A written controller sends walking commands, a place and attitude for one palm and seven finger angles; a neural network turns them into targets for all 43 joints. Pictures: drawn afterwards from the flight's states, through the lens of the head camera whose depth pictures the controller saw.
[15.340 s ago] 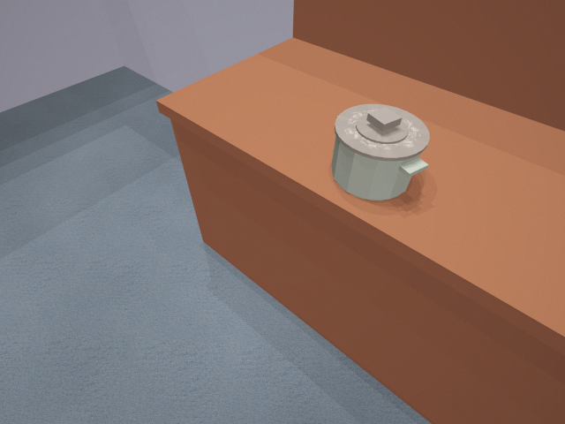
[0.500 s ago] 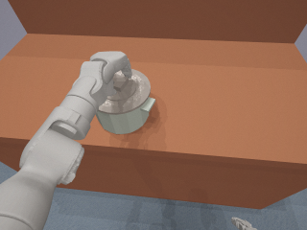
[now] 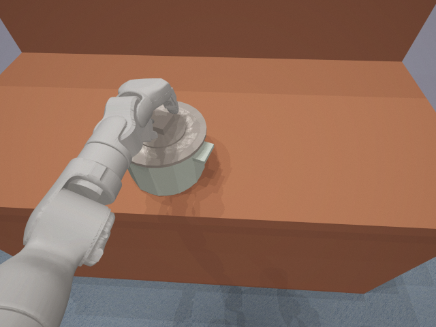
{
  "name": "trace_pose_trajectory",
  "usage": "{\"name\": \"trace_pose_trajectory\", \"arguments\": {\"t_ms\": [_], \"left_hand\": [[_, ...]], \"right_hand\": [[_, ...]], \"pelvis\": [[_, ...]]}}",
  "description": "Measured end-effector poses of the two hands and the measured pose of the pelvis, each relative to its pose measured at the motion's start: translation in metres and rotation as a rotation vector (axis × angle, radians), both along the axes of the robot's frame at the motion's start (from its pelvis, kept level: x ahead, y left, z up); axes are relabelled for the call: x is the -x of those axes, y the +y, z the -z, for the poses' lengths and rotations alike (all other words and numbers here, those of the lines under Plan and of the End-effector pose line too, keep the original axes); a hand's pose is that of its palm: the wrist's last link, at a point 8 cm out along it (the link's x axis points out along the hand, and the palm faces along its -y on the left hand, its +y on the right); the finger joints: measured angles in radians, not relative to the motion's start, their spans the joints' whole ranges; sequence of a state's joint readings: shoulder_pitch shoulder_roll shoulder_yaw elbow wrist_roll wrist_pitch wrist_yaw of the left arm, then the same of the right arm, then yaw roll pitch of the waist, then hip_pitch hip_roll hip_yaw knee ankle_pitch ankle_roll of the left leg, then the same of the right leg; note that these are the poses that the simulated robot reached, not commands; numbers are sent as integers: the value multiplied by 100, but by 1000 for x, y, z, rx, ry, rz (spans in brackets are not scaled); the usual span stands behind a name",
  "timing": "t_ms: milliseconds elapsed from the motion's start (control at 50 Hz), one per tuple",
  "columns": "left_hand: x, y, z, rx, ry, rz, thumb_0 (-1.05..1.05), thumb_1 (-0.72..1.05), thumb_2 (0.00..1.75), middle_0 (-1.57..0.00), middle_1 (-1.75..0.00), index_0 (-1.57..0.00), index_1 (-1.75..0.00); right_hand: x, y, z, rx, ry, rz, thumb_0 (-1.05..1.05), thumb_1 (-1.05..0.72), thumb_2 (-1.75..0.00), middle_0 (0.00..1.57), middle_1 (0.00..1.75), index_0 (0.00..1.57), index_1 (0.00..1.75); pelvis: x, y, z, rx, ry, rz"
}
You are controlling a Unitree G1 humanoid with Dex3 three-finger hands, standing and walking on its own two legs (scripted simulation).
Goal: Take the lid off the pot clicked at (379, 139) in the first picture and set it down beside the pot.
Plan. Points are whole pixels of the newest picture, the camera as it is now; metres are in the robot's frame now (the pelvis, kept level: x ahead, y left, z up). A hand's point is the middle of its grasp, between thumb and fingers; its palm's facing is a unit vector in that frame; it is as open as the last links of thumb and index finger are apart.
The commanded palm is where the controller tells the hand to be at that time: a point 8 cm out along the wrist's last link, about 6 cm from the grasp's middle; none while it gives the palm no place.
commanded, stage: lower the open fingers around the knob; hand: left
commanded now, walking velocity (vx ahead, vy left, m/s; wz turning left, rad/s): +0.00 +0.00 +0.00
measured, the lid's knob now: (158, 121) +0.50 +0.10 +0.10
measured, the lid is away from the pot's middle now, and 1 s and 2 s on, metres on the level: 0.00 0.00 0.01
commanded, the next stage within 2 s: close the fingers and squeeze the knob in 0.08 s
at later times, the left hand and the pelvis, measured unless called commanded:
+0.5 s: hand (151, 125) +0.47 +0.11 +0.12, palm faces -0.35 -0.02 -0.94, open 9.6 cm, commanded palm +0.46 +0.11 +0.17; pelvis +0.00 +0.00 +0.00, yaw +1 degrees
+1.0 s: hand (153, 126) +0.46 +0.11 +0.12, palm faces -0.34 -0.02 -0.94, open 8.4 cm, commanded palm +0.46 +0.11 +0.17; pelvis +0.00 -0.01 +0.00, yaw +0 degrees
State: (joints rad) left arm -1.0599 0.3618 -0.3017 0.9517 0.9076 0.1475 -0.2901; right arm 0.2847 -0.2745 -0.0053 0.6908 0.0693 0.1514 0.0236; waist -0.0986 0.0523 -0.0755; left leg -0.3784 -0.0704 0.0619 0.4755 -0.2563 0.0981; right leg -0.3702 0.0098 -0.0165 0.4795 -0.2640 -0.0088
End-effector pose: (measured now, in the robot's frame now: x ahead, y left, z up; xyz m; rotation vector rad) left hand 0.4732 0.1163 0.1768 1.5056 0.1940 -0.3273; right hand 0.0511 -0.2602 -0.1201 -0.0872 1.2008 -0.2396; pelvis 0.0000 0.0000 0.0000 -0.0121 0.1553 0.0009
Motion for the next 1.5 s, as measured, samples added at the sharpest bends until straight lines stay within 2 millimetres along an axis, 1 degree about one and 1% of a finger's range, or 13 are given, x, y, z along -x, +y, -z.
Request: {"name": "trace_pose_trajectory", "arguments": {"t_ms": [120,220,320,400,460,580,720,860,1020,1300,1500], "left_hand": [[5,0,2,-15,1,-7,0,-27,144,-82,-7,-86,-8],[8,0,2,-15,9,-12,0,-27,143,-79,-7,-85,-10],[9,-1,3,-18,17,-15,0,-20,129,-67,-28,-73,-32],[8,-1,3,-21,21,-13,0,-15,120,-60,-47,-66,-50],[7,-1,4,-21,21,-11,0,-11,115,-56,-57,-63,-60],[7,-4,4,-16,18,4,0,-3,110,-55,-72,-61,-75],[9,-6,4,-11,10,6,0,4,105,-56,-83,-60,-84],[11,-5,4,-13,4,-1,0,10,100,-58,-90,-59,-89],[10,-4,4,-13,17,-10,0,13,93,-59,-92,-58,-91],[11,-4,4,-19,18,-1,-1,14,92,-59,-92,-57,-91],[16,-4,4,-24,2,2,-1,18,93,-57,-90,-54,-89]], "right_hand": [[-16,5,0,-15,-44,-17,0,-91,-90,20,29,20,30],[-25,8,0,-24,-65,-30,0,-91,-90,20,29,20,30],[-27,8,-1,-25,-65,-37,0,-91,-90,20,29,20,30],[-24,6,-1,-19,-55,-35,0,-91,-90,20,29,20,30],[-21,4,0,-14,-44,-31,0,-91,-90,20,29,20,30],[-15,1,1,-15,-25,-22,0,-91,-90,20,29,20,30],[-16,1,2,-23,-25,-23,1,-91,-90,20,29,20,30],[-24,2,0,-29,-52,-29,1,-91,-90,20,29,20,30],[-30,1,-1,-24,-69,-34,0,-91,-90,20,29,20,30],[-26,-2,-2,-15,-49,-36,0,-91,-90,20,29,20,30],[-27,4,1,-39,-58,-34,1,-91,-90,20,29,19,30]], "pelvis": [[1,0,0,-1,-2,-4],[2,0,0,-1,-5,-6],[2,-2,0,-2,-8,-9],[2,-3,0,-2,-8,-11],[1,-3,0,-2,-8,-10],[-1,-3,-1,-2,-10,-9],[-1,-5,-1,-2,-15,-7],[-1,-6,-1,-2,-20,-6],[0,-7,-1,-3,-18,-6],[0,-7,-1,-2,-18,-11],[-1,-5,-2,-1,-24,-9]]}}
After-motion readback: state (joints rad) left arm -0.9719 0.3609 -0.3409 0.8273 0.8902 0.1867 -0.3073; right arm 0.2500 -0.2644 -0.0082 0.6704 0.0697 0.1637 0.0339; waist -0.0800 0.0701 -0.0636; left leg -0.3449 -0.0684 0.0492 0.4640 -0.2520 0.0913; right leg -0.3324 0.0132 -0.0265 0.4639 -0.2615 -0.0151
